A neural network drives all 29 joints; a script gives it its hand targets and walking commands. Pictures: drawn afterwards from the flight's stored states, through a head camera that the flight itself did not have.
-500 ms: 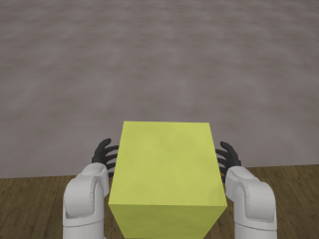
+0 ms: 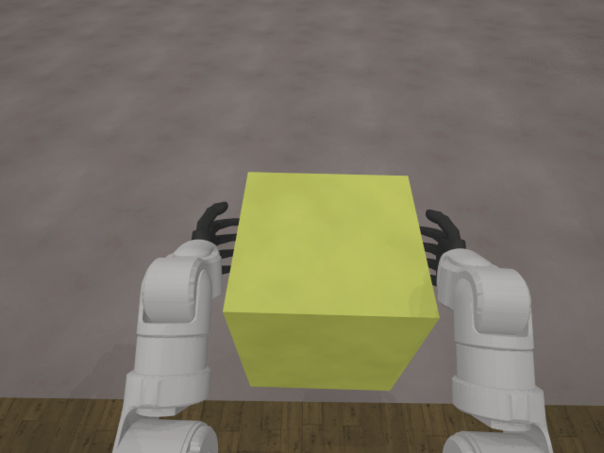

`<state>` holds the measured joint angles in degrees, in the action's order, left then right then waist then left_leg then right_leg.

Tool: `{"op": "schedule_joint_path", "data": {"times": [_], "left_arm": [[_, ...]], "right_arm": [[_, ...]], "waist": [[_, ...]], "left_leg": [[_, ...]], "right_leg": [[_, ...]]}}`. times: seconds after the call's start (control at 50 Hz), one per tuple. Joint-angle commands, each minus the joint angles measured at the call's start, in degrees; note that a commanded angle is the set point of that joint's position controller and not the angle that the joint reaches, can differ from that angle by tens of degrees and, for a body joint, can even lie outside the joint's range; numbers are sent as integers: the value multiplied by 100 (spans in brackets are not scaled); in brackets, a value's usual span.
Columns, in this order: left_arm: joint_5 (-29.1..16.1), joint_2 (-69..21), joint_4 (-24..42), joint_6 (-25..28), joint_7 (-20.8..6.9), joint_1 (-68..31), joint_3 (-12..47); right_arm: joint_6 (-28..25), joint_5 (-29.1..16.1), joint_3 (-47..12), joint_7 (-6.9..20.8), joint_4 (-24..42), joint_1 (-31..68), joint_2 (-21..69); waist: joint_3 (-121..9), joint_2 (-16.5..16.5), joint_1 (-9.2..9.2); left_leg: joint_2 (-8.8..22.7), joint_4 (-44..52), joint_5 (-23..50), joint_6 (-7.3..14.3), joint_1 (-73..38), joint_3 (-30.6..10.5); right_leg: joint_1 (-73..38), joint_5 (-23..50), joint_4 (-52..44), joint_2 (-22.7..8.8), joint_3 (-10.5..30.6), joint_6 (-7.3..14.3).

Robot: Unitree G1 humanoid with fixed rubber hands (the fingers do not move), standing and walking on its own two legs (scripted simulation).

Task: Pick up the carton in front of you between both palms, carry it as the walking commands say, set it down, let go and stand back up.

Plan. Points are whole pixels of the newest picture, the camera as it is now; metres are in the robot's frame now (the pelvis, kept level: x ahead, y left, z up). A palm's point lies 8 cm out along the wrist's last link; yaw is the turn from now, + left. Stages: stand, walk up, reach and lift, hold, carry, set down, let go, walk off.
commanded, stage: carry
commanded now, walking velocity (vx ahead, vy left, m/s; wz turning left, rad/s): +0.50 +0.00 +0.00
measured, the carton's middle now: (323, 288) +0.34 +0.00 +0.04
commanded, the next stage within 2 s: none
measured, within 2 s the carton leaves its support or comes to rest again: neither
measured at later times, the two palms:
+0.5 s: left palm (260, 118) +0.68 +0.13 +0.10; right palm (421, 130) +0.65 -0.17 +0.10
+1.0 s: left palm (288, 97) +1.00 +0.11 -0.02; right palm (397, 97) +1.01 -0.19 -0.03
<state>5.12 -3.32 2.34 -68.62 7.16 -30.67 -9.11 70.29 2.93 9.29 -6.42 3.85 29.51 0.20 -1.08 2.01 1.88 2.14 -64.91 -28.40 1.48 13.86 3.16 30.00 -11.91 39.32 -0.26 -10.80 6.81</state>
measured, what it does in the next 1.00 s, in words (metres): goes down: left foot, then right foot 0.13 m lower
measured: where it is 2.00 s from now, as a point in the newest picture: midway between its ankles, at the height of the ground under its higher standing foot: (339, 228)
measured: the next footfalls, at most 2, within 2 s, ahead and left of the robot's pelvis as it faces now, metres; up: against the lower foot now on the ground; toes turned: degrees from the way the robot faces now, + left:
left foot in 0.38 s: +0.37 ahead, +0.08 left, +0.00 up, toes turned +2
right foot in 0.84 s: +0.73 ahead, -0.08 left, -0.13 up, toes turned -5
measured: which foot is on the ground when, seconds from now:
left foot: up 0.00-0.36, down 0.38-0.86, up 0.88-1.00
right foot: down 0.00-0.40, up 0.42-0.82, down 0.84-1.00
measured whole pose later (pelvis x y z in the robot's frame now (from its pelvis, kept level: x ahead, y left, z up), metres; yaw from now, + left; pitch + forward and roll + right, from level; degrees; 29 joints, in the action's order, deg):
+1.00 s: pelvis +0.65 -0.05 -0.12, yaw -1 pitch +3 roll +1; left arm 4.1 -0.7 -10.2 -69.0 6.9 -37.9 -13.0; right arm 69.8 2.2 10.3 -8.0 -12.1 39.4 -0.7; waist 0.1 1.1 2.1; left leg 0.2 -83.1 -26.8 2.2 31.8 -1.6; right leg 26.2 -17.8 40.2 3.6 -7.7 7.9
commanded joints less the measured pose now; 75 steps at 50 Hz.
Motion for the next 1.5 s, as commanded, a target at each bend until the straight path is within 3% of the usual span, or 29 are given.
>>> {"op": "schedule_joint_path", "data": {"times": [0.0, 0.2, 0.28, 0.32, 0.36, 0.38, 0.4, 0.46, 0.52, 0.6, 0.64, 0.7, 0.74, 0.8, 0.82, 0.84, 0.86, 0.9, 0.92, 0.96, 1.04, 1.16, 1.24, 1.26, 1.28, 1.3, 1.32, 1.38, 1.48], "left_arm": [[-2731, -5261, 226, 3, -1462, -3863, 3710], [-3116, -6111, 210, 121, -1458, -5333, 3549], [-2815, -6034, 76, 42, -1443, -4853, 3441], [-2690, -6009, -36, 40, -1450, -4683, 3463], [-2654, -6000, -72, 48, -1455, -4707, 3569], [-2603, -6116, -100, 29, -1465, -4674, 3613], [-2517, -6003, -158, 17, -1441, -4621, 3543], [-2352, -5898, 203, 109, -1264, -5003, 3467], [-2221, -5756, 442, 167, -1083, -4932, 3365], [-2038, -5531, 538, 115, -963, -4538, 3335], [-1914, -5402, 390, 79, -974, -4366, 3335], [-1740, -5204, 24, 36, -1074, -4199, 3270], [-1638, -5084, -232, 16, -1151, -4077, 3149], [-1752, -4994, -621, -7, -1285, -4169, 2974], [-1814, -4971, -767, -10, -1332, -4158, 2892], [-1858, -4904, -918, -32, -1375, -4399, 2892], [-2009, -4920, -1203, -44, -1383, -4346, 2768], [-2331, -5326, -1096, -1, -1444, -4586, 2775], [-2512, -5684, -786, 26, -1480, -4971, 2890], [-2941, -6237, -282, 112, -1493, -5501, 3189], [-3273, -6710, 278, 337, -1445, -5492, 3564], [-3120, -6671, 489, 730, -1485, -4521, 4135], [-2994, -6415, 433, 955, -1509, -3936, 4354], [-2968, -6336, 461, 995, -1508, -3919, 4417], [-2908, -6221, 520, 1025, -1513, -3988, 4468], [-2907, -6265, 417, 975, -1513, -3829, 4429], [-2819, -5996, 362, 936, -1490, -3593, 4343], [-2570, -5913, 403, 876, -1390, -3361, 4124], [-1963, -5745, 460, 707, -1237, -2363, 3891]], "right_arm": [[-133, -2388, -3779, 1207, 213, 4261, 5595], [-359, -2232, -3432, 907, -36, 5156, 6192], [-253, -2099, -3402, 953, -38, 4880, 6128], [-230, -2064, -3482, 1032, -80, 4816, 6151], [-256, -2075, -3484, 1146, -187, 4589, 6099], [-279, -2076, -3486, 1190, -231, 4650, 5998], [-279, -2170, -3507, 1246, -346, 4573, 6115], [-352, -2805, -3897, 1404, 276, 5490, 6597], [-397, -3261, -4117, 1403, 807, 6101, 6716], [-323, -3196, -4012, 1358, 768, 5597, 6464], [-303, -3031, -3917, 1385, 416, 5115, 6379], [-326, -2892, -3834, 1467, -140, 4824, 6317], [-354, -2835, -3795, 1518, -505, 4824, 6299], [-369, -2711, -3650, 1541, -987, 4838, 6254], [-356, -2673, -3537, 1526, -1071, 4875, 6202], [-328, -2635, -3440, 1485, -1094, 5165, 6142], [-222, -2580, -3238, 1395, -1235, 5171, 6053], [-179, -2461, -3192, 1206, -1004, 5295, 6094], [-209, -2454, -3127, 1134, -730, 5540, 6201], [-296, -2504, -3152, 1046, -375, 5637, 6463], [-555, -2292, -3248, 889, -13, 5150, 6681], [-1018, -1925, -3739, 888, 181, 4143, 6528], [-1205, -1840, -4037, 982, 314, 3759, 6261], [-1235, -1840, -4083, 1018, 331, 3646, 6197], [-1254, -1874, -4103, 1060, 379, 3531, 6099], [-1280, -1800, -4052, 1074, 308, 3442, 5892], [-1251, -1915, -4118, 1088, 143, 3158, 5950], [-1159, -2323, -4401, 1179, 661, 3584, 6234], [-834, -2583, -4446, 1409, 1007, 3433, 6269]], "waist": [[-2569, -846, 176], [-2742, -792, 213], [-2512, -1017, 184], [-2798, -1165, -186], [-2973, -327, -1008], [-3417, 1216, -648], [-3617, 1857, -764], [-2904, 198, -859], [-2834, 76, -699], [-3043, 460, -840], [-2787, 399, -1183], [-2210, -12, -1156], [-1934, 435, -743], [-1846, 187, 21], [-2057, -322, 352], [-2078, -1550, 6], [-2645, -1817, -44], [-3145, -1508, 134], [-2847, -834, 205], [-2583, -441, 72], [-2963, -719, 110], [-3082, -657, 365], [-3152, -865, 11], [-3377, -802, -377], [-3503, -343, -666], [-4311, 1053, -532], [-4537, 1195, -641], [-3380, 51, -484], [-2871, 278, -339]], "left_leg": [[-36, -1812, 296, 221, 2666, -443], [47, 632, 1306, 176, 3218, -14], [-492, 2668, 2312, 246, 1648, 641], [-581, 2594, 3149, 492, 552, 714], [-161, 3511, 4172, 481, -1322, 173], [1098, 3159, 5987, 1162, -2904, -1870], [1546, 3348, 4992, 1886, -3814, -3094], [1319, 3330, 4260, 1554, -3196, -2516], [1221, 3590, 3617, 1435, -2388, -2228], [1079, 3105, 5120, 1244, -2749, -1575], [526, 2525, 4518, 1031, -3527, -1359], [48, 2408, 2582, 896, -1636, -771], [65, 2072, 1929, 764, -714, -577], [82, 420, 2811, 503, -533, -358], [-129, -891, 2638, 352, -51, -159], [-542, -2247, -971, 200, 1701, -53], [-496, -2735, -1168, 112, 2904, -562], [-298, -2559, -501, 82, 3330, -554], [-94, -2349, 239, 122, 3452, -707], [79, -1694, 630, 64, 3170, -650], [150, -846, 583, 6, 3491, -356], [-207, 1400, 1787, 172, 3237, 185], [-770, 3569, 2968, 262, 731, 897], [-575, 4131, 3664, 377, -589, 859], [406, 3985, 4859, 584, -2164, -130], [2192, 3392, 6745, 1846, -4284, -2777], [2173, 3761, 5828, 2186, -4705, -3439], [1631, 4072, 5171, 1298, -3812, -2204], [1358, 4575, 5224, 917, -2777, -1202]], "right_leg": [[-3830, 1149, -1609, -1832, 3219, 684], [-3968, 3075, -1120, -1323, 1672, 665], [-3387, 4066, -1041, -805, 763, 345], [-3277, 5170, -72, -904, 423, 78], [-2003, 3821, 1880, -498, 226, -265], [-233, -388, 3093, 221, 519, -401], [1214, -2040, 4259, 605, 981, -495], [2196, -1511, 3663, 56, 1364, -393], [1476, -1390, 2312, -16, 1278, -492], [1554, 199, 1865, -1, 988, -420], [2573, 1352, 933, 77, 871, -424], [451, 3621, -1260, 183, 644, -407], [-774, 4197, -1406, 44, 592, -289], [-2183, 3785, -2001, -188, 346, -272], [-2986, 2788, -1899, -339, 624, -266], [-4357, 5287, -369, -1032, 993, -234], [-5424, 5713, 349, -1781, 2447, 238], [-4624, 596, -1221, -2198, 4381, 885], [-4213, 377, -1329, -2042, 4295, 904], [-3247, 1453, -1328, -1791, 3603, 787], [-3639, 2588, -963, -1412, 2810, 854], [-4414, 4726, -594, -889, 1843, 429], [-3934, 6082, 112, -722, 1045, -90], [-3298, 5651, 782, -700, 741, -277], [-1958, 3502, 1614, -606, 669, -515], [205, -1350, 3343, 258, 929, -899], [975, -2063, 4301, 488, 1258, -827], [1585, -1402, 3079, -101, 1218, -650], [511, -1070, 667, -39, 682, -818]]}}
